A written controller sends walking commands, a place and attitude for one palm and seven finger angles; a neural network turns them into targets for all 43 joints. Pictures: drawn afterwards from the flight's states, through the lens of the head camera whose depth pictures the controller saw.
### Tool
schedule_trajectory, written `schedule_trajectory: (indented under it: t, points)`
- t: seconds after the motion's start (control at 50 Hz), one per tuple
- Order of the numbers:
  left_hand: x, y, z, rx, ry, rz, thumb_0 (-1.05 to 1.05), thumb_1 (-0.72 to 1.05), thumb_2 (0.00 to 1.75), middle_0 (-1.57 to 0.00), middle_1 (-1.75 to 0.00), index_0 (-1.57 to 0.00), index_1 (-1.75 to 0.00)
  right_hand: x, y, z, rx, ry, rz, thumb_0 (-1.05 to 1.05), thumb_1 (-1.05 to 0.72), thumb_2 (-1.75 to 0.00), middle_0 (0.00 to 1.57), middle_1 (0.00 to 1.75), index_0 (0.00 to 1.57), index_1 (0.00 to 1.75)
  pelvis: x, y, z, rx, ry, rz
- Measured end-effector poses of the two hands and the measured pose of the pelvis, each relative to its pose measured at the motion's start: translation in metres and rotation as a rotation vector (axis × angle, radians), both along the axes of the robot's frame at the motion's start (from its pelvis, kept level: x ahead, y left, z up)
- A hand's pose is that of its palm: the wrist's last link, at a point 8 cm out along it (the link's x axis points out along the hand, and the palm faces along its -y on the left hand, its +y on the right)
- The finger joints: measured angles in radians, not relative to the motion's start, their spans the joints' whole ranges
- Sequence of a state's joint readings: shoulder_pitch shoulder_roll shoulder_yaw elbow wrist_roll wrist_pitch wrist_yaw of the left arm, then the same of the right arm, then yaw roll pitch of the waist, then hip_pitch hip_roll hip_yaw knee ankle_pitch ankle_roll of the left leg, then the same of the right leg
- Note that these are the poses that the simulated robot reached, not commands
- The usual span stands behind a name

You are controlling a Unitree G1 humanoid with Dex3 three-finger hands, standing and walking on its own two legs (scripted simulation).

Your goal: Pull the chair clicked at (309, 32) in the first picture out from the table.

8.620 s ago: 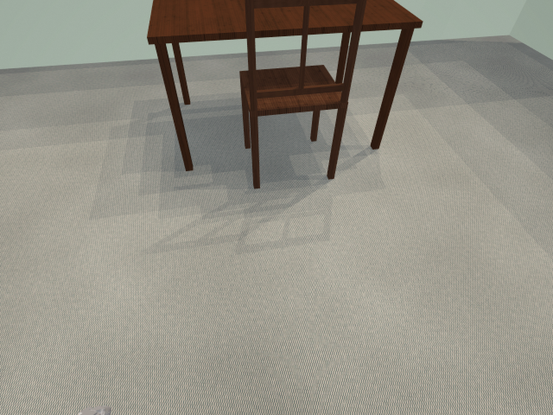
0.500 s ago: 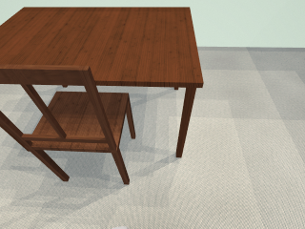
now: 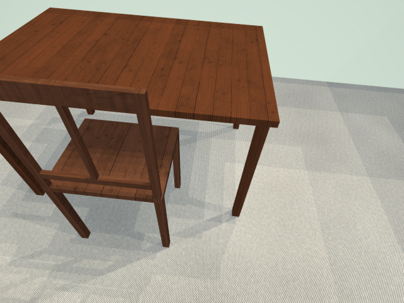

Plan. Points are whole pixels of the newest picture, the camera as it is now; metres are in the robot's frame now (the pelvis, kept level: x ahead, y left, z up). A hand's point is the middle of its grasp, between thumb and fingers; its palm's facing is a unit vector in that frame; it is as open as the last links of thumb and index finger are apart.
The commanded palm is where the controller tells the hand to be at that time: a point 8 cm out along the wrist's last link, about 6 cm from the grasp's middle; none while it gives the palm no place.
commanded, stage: come to a stop and stand still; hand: left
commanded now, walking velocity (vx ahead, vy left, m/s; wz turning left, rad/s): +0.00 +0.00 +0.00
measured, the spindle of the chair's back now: (80, 146) +0.51 +0.40 -0.07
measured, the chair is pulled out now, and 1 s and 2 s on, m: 0.00 0.00 0.00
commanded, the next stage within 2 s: look again from close up in 0.20 s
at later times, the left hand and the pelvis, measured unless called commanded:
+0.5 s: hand out of the picture +0.00 +0.18 -0.18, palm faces +0.01 -0.98 -0.21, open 7.4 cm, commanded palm none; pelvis +0.01 +0.01 -0.01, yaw +0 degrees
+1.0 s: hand out of the picture +0.02 +0.14 -0.17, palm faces +0.03 -0.98 -0.22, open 7.3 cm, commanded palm none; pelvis +0.01 -0.03 +0.00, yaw +0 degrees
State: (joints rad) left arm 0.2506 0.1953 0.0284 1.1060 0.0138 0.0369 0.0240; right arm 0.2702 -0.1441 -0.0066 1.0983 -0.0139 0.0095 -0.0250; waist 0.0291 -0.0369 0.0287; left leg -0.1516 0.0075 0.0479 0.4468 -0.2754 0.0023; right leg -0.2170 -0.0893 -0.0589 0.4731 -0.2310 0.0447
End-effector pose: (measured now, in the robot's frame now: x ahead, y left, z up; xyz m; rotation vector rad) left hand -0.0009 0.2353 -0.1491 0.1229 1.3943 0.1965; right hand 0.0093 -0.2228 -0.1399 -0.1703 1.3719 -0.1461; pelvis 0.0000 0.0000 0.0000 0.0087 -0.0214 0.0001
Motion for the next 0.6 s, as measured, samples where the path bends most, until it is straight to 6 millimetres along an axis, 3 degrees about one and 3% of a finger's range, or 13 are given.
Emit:
schedule_trajectory:
  t: [0.3, 0.6]
  points:
    - [-0.011, -0.016, 0.0, -0.046, 0.052, -0.021, 0.0, 0.91, 0.9, -0.19, -0.3, -0.2, -0.3, -0.013, 0.015, -0.001, 0.019, 0.023, -0.034, 0.01, -0.92, -0.9, 0.2, 0.3, 0.2, 0.3, 0.006, 0.007, 0.003, -0.005, -0.007, -0.009]
    - [0.006, -0.01, 0.009, 0.029, -0.008, -0.052, 0.0, 0.91, 0.9, -0.19, -0.3, -0.2, -0.3, -0.007, 0.01, -0.02, 0.073, -0.026, -0.011, 0.02, -0.92, -0.9, 0.2, 0.3, 0.2, 0.3, 0.011, -0.001, -0.005, 0.002, -0.006, -0.009]
